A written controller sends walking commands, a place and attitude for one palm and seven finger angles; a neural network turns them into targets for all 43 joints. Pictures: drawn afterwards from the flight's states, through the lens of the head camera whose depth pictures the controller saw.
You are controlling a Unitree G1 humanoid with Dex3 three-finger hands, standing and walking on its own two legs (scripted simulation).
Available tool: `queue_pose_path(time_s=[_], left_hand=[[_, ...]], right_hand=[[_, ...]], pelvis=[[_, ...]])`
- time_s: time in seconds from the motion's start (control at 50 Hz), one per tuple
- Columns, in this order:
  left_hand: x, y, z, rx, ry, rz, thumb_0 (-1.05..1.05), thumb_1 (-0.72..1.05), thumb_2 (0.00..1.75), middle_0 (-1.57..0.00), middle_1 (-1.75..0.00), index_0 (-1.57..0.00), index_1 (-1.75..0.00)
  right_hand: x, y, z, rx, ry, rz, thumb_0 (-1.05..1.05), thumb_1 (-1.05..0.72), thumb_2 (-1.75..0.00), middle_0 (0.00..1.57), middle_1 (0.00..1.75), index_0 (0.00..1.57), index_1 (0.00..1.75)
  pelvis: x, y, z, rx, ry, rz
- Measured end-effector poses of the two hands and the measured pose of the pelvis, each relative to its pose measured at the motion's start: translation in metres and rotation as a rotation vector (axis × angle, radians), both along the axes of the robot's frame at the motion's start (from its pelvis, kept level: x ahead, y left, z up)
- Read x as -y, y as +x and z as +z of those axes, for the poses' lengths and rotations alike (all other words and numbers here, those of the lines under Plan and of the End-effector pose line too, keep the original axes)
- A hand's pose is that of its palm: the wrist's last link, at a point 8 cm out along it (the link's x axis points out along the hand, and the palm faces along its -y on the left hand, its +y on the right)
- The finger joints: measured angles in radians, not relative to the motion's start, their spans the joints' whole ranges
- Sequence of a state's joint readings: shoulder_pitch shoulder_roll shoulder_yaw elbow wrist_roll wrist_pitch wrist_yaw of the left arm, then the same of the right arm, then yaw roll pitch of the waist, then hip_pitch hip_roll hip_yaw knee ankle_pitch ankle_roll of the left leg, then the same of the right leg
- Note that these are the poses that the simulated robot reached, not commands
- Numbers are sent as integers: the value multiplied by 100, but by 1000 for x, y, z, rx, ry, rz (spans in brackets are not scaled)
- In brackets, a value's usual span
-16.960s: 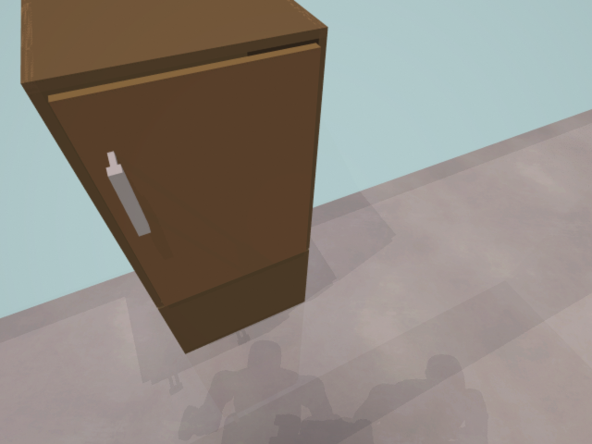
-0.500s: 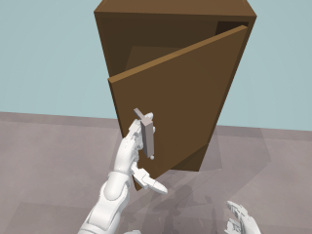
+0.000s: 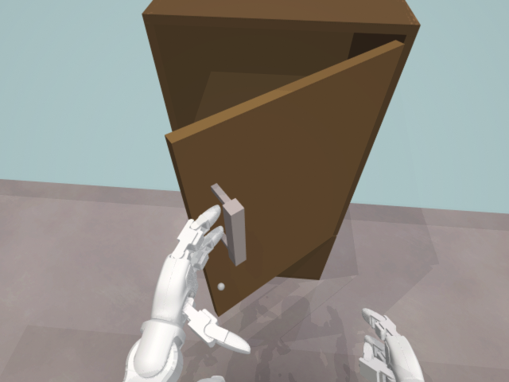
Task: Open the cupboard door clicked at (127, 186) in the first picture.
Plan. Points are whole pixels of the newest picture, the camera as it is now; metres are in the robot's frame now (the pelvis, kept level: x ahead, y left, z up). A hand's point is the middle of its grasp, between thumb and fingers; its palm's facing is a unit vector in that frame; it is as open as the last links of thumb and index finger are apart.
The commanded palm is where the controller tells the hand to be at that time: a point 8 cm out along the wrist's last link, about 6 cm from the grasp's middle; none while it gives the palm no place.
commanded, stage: slide the hand sideways off the handle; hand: left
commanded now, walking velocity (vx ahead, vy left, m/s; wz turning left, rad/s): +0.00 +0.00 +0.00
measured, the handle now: (228, 226) +0.33 +0.06 +0.08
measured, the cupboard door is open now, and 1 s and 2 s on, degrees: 41 40 40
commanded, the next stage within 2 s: draw the hand back to the body in 0.44 s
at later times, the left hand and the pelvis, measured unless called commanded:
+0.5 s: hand (171, 319) +0.20 +0.12 +0.07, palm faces -0.05 -1.00 -0.05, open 16.3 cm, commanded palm +0.18 +0.18 +0.07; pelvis +0.00 -0.02 -0.01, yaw +2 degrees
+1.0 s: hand (116, 311) +0.19 +0.17 +0.12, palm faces -0.02 -1.00 -0.07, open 16.3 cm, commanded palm +0.16 +0.23 +0.13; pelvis +0.00 +0.01 +0.01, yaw +1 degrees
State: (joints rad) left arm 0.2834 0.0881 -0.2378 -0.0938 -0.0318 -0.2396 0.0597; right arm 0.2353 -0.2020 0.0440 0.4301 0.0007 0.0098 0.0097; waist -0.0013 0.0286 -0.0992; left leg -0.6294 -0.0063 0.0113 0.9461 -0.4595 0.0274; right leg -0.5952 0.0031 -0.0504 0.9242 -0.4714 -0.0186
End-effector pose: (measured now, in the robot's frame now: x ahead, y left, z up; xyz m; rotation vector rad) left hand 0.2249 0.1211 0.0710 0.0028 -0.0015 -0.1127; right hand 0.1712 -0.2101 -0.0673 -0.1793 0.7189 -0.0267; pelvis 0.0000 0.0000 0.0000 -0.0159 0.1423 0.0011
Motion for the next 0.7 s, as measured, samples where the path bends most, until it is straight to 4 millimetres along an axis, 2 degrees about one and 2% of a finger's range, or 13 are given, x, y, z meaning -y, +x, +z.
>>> queue_pose_path(time_s=[0.22, 0.42, 0.58, 0.7], left_hand=[[-28, -25, 0, -28, 33, 68, -2, -50, 30, -21, -32, -21, -33], [-52, -47, 1, -7, 56, 81, -1, -50, 30, -17, -30, -16, -30], [-62, -46, -2, -2, 23, 60, -2, -50, 30, -16, -30, -15, -30], [-73, -46, 16, 33, 43, 53, -2, -50, 30, -16, -30, -15, -30]], right_hand=[[25, 9, 1, 23, -13, -17, 1, -90, -90, 20, 30, 20, 30], [42, 8, -8, 32, -45, -21, 1, -90, -90, 20, 30, 20, 30], [41, 1, -8, 48, -56, -42, 1, -90, -90, 20, 30, 20, 30], [30, -3, 0, 74, -42, -61, 1, -90, -90, 20, 30, 20, 30]], pelvis=[[17, 11, -1, -13, 6, 5], [25, 6, -9, -32, 4, 25], [21, 0, -11, -33, -3, 26], [13, 0, -6, -11, -11, 19]])
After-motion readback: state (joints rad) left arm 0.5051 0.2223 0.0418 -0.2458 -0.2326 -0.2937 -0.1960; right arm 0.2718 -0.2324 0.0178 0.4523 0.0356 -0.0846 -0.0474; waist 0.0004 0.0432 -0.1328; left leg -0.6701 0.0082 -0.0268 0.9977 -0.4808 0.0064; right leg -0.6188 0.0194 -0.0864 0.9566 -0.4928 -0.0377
